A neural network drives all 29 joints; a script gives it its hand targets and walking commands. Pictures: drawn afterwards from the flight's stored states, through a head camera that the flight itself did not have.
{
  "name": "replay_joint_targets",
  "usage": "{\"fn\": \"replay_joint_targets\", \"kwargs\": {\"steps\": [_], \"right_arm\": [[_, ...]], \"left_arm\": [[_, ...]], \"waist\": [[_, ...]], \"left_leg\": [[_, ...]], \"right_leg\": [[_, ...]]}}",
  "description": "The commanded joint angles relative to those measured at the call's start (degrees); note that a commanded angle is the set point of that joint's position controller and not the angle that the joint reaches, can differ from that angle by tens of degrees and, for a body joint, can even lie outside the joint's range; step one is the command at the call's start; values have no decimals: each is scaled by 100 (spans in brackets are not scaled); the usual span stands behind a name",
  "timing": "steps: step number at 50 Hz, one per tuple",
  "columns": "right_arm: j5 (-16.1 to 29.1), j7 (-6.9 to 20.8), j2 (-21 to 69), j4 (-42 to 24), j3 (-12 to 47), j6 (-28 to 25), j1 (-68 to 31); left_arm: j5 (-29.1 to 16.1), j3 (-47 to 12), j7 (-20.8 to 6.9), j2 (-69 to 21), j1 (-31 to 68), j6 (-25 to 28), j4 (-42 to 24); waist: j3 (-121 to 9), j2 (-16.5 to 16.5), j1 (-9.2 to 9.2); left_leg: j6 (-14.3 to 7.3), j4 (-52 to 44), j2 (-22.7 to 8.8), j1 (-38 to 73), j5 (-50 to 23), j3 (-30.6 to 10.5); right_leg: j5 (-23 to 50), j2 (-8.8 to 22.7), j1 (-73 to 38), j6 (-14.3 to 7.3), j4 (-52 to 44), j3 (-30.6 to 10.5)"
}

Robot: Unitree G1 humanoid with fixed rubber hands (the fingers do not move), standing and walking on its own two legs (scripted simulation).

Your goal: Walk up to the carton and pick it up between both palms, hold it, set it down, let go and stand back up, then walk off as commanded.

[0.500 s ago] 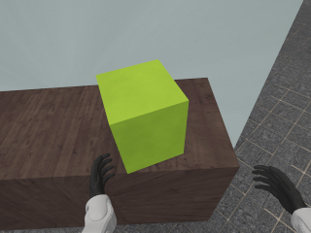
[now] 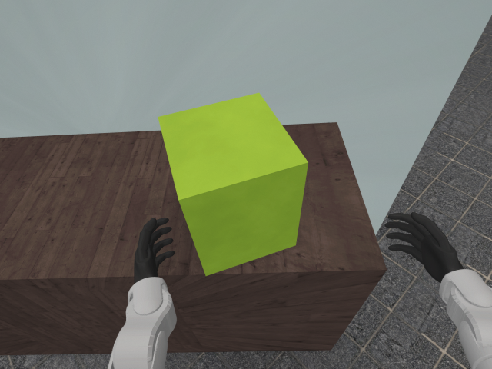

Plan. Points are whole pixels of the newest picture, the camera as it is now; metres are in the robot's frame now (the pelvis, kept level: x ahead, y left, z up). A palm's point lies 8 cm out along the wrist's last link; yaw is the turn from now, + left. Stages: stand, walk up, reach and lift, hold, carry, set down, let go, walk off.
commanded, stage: reach and lift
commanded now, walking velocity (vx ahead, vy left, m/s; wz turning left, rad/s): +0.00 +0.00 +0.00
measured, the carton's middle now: (232, 185) +0.43 +0.11 +0.03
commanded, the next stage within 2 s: none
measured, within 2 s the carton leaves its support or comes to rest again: neither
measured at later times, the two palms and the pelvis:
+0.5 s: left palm (132, 232) +0.27 +0.22 +0.10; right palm (416, 197) +0.38 -0.20 +0.10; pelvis +0.00 +0.01 +0.00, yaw +0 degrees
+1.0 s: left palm (118, 188) +0.31 +0.24 +0.16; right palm (390, 147) +0.44 -0.16 +0.14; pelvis +0.00 +0.01 +0.00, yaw +0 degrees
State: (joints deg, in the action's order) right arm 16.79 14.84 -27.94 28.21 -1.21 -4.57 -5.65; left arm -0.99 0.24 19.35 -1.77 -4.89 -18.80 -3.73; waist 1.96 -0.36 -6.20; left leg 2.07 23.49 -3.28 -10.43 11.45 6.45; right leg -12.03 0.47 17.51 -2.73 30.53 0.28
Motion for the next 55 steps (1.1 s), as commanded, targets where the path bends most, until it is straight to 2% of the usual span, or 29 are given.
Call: {"fn": "replay_joint_targets", "kwargs": {"steps": [1,8,17,28,36,49,55], "right_arm": [[894,-264,-1270,-1319,261,-22,-2159],[983,-443,-1320,-1201,329,397,-2634],[1093,-531,-1366,-867,322,1076,-3714],[1117,-556,-1483,-359,313,1709,-4894],[1125,-636,-1516,-125,423,1908,-5612],[1051,-581,-1406,574,561,2144,-6793],[1050,-577,-1481,769,520,2152,-7118]], "left_arm": [[-181,388,-22,259,1725,-47,-2002],[-179,536,-36,301,2095,-601,-2124],[-283,699,20,504,3102,-1367,-2228],[-507,770,75,728,4170,-2128,-1757],[-514,922,50,923,4767,-2394,-1287],[-714,955,-112,1269,5771,-2465,180],[-823,948,-120,1411,6198,-2395,-24]], "waist": [[-1704,-680,-380],[-1840,-519,-397],[-2071,-243,-463],[-2394,-149,-533],[-2636,-179,-701],[-2638,-286,-917],[-3152,-137,-915]], "left_leg": [[-136,-302,317,-229,-827,-254],[-65,-247,303,133,-1361,-281],[11,-250,279,285,-1339,-331],[46,-212,259,262,-1338,-366],[53,-164,281,122,-1631,-339],[-14,-324,332,-596,-1119,-338],[79,-184,342,-412,-1676,-348]], "right_leg": [[728,-419,-1395,-301,-1097,-391],[1099,-491,-1424,-385,-1148,-317],[883,-509,-1219,-458,-1234,-319],[833,-533,-1110,-470,-1266,-287],[1055,-537,-1250,-416,-1204,-276],[697,-470,-1457,-283,-1172,-265],[1220,-511,-1595,-227,-1083,-192]]}}
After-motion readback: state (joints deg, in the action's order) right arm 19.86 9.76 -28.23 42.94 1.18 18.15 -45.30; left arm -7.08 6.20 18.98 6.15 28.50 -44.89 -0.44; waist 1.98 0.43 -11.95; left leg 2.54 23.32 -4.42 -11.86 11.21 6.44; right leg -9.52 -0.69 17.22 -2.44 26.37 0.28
